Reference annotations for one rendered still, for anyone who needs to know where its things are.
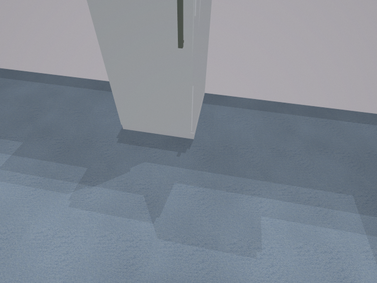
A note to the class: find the fridge door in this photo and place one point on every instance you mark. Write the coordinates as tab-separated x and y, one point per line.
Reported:
150	77

